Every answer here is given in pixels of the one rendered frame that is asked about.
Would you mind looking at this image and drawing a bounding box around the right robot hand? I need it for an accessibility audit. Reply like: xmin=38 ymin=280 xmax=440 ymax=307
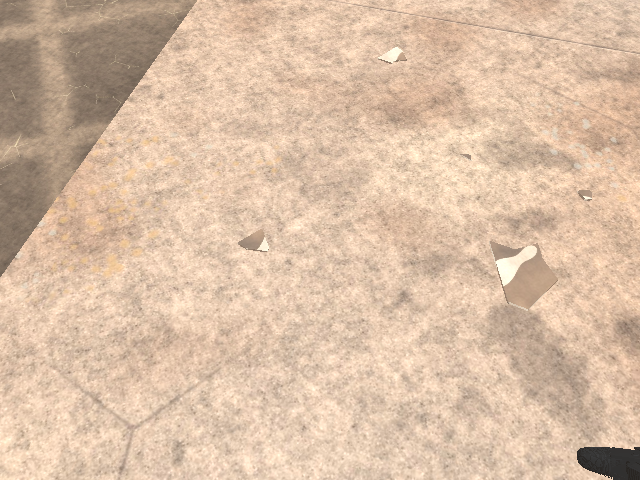
xmin=577 ymin=447 xmax=640 ymax=480

